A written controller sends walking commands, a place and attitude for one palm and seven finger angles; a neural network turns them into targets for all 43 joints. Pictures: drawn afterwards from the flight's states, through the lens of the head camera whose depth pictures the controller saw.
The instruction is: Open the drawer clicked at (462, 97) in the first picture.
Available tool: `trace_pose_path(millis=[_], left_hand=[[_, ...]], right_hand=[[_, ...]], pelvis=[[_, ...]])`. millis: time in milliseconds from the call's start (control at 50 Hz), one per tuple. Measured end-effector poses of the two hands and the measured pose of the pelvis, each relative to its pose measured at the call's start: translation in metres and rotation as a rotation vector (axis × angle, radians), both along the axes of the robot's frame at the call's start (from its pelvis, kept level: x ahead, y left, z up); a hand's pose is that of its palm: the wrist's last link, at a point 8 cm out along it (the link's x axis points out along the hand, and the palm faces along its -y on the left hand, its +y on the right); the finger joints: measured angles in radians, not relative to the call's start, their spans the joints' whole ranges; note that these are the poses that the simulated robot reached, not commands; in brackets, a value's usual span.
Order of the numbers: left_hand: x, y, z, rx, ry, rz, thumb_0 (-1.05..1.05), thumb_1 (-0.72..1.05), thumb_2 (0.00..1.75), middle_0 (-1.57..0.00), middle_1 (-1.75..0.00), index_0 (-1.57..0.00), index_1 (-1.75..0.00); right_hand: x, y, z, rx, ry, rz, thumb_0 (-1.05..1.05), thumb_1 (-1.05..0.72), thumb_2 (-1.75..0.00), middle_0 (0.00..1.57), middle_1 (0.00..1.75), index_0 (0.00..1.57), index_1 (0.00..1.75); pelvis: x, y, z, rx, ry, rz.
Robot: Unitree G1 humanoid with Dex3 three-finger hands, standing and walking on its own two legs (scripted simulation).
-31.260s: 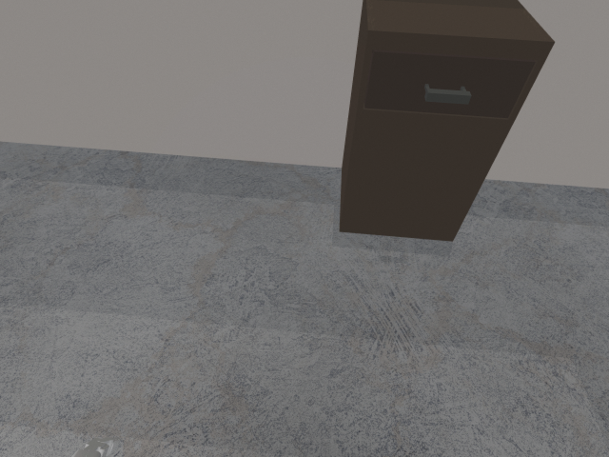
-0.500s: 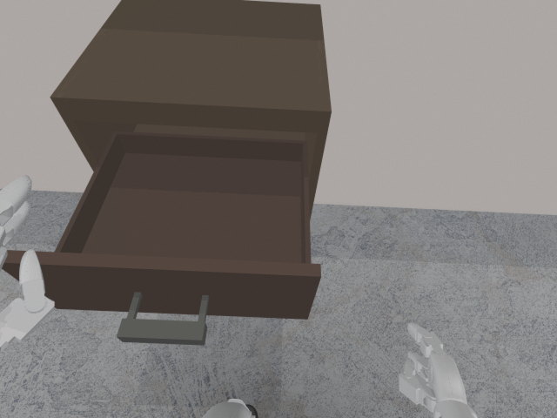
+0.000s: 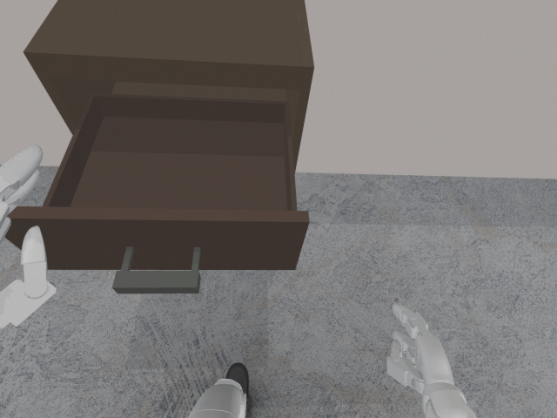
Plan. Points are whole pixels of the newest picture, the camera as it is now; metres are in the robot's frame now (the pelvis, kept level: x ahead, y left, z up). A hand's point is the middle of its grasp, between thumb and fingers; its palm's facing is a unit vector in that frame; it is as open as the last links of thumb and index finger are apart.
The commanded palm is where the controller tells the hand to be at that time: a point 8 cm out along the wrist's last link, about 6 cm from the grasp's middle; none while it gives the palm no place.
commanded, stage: step back with the hand held close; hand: left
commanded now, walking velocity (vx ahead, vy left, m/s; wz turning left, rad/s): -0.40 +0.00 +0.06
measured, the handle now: (160, 267) +0.33 +0.21 -0.05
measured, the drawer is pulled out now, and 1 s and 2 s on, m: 0.30 0.30 0.30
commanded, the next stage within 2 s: stop stepping back and stand still in 0.12 s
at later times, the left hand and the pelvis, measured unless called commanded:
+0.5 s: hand out of the picture +0.05 +0.20 +0.18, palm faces +0.31 -0.80 -0.51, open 7.4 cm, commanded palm -0.01 +0.25 +0.19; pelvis -0.13 -0.03 +0.00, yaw +2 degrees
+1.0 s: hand out of the picture -0.02 +0.22 +0.17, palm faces +0.44 -0.80 -0.41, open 7.4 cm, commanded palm -0.09 +0.26 +0.19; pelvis -0.19 -0.03 +0.00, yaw +5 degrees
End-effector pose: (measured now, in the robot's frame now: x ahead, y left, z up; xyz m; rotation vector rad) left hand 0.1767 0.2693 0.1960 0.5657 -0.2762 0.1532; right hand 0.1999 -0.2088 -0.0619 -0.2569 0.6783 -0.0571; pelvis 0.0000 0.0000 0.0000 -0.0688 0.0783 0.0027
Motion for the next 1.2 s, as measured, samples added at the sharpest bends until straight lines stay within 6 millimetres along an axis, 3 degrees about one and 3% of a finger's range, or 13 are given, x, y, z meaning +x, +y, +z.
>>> trace_pose_path(millis=[80,160,260,340,440,580,640,700,780,860,980,1060,1200], left_hand=[[-0.024,-0.010,0.004,0.002,0.012,-0.024,0.01,0.89,0.90,-0.21,-0.30,-0.21,-0.30],[-0.040,-0.003,0.004,0.001,-0.019,0.023,0.01,0.88,0.89,-0.21,-0.30,-0.22,-0.30],[-0.055,-0.001,-0.009,-0.042,-0.001,0.066,0.01,0.89,0.90,-0.21,-0.30,-0.21,-0.30],[-0.088,-0.021,-0.006,-0.021,0.026,0.034,0.01,0.89,0.90,-0.21,-0.30,-0.21,-0.30],[-0.139,-0.038,0.006,0.053,0.012,0.024,0.01,0.89,0.90,-0.21,-0.30,-0.21,-0.30],[-0.174,-0.012,-0.006,-0.056,-0.024,0.204,0.01,0.89,0.90,-0.21,-0.30,-0.21,-0.30],[-0.188,-0.009,-0.013,-0.076,-0.024,0.221,0.01,0.89,0.90,-0.21,-0.30,-0.21,-0.30],[-0.203,-0.014,-0.005,-0.042,-0.020,0.208,0.01,0.89,0.90,-0.21,-0.30,-0.21,-0.30],[-0.222,-0.022,0.006,0.019,-0.044,0.193,0.01,0.89,0.90,-0.21,-0.30,-0.21,-0.30],[-0.234,-0.019,0.005,-0.014,-0.062,0.222,0.01,0.89,0.90,-0.21,-0.30,-0.21,-0.30],[-0.238,-0.013,-0.012,-0.099,-0.047,0.253,0.01,0.89,0.90,-0.21,-0.30,-0.21,-0.30],[-0.237,-0.018,-0.007,-0.075,-0.031,0.243,0.01,0.89,0.90,-0.21,-0.30,-0.21,-0.30],[-0.235,-0.033,0.000,-0.027,-0.017,0.240,0.01,0.89,0.90,-0.21,-0.30,-0.21,-0.30]], right_hand=[[-0.024,-0.013,-0.003,0.007,0.033,-0.057,0.01,-0.90,-0.89,0.20,0.31,0.20,0.30],[-0.047,-0.026,-0.002,-0.027,0.049,-0.124,0.02,-0.90,-0.89,0.20,0.30,0.20,0.30],[-0.080,-0.031,0.003,-0.022,0.020,-0.108,0.02,-0.91,-0.89,0.20,0.30,0.20,0.30],[-0.112,-0.038,0.005,-0.001,-0.013,-0.099,0.02,-0.91,-0.89,0.20,0.30,0.20,0.30],[-0.154,-0.051,-0.012,0.009,0.037,-0.108,0.01,-0.91,-0.89,0.20,0.30,0.20,0.30],[-0.208,-0.063,-0.009,-0.030,0.115,-0.153,0.02,-0.91,-0.89,0.20,0.30,0.20,0.30],[-0.218,-0.064,-0.008,-0.062,0.082,-0.132,0.02,-0.91,-0.89,0.20,0.30,0.20,0.30],[-0.223,-0.057,-0.006,-0.035,0.060,-0.109,0.02,-0.91,-0.90,0.20,0.30,0.20,0.30],[-0.221,-0.048,-0.014,0.020,0.045,-0.060,0.02,-0.91,-0.90,0.20,0.30,0.20,0.30],[-0.219,-0.043,-0.017,0.035,0.066,-0.042,0.02,-0.91,-0.89,0.20,0.30,0.20,0.30],[-0.219,-0.038,-0.006,0.003,0.017,-0.033,0.02,-0.91,-0.89,0.20,0.30,0.20,0.30],[-0.222,-0.034,-0.001,0.035,0.002,-0.023,0.02,-0.91,-0.89,0.20,0.30,0.20,0.30],[-0.218,-0.042,-0.016,0.056,0.065,0.011,0.01,-0.90,-0.89,0.20,0.30,0.20,0.30]], pelvis=[[-0.013,-0.004,0.002,0.005,-0.033,0.010],[-0.020,-0.002,-0.001,0.019,-0.033,0.008],[-0.060,-0.010,0.002,0.042,-0.052,-0.012],[-0.088,-0.019,-0.001,0.034,-0.059,-0.007],[-0.119,-0.030,-0.007,0.039,-0.092,0.025],[-0.138,-0.030,0.005,0.083,-0.052,0.046],[-0.152,-0.025,0.001,0.079,-0.065,0.074],[-0.161,-0.027,0.004,0.089,-0.083,0.071],[-0.171,-0.033,0.000,0.077,-0.099,0.089],[-0.181,-0.034,0.001,0.079,-0.099,0.088],[-0.189,-0.029,0.000,0.081,-0.096,0.094],[-0.189,-0.035,0.005,0.095,-0.097,0.098],[-0.187,-0.049,0.003,0.073,-0.087,0.107]])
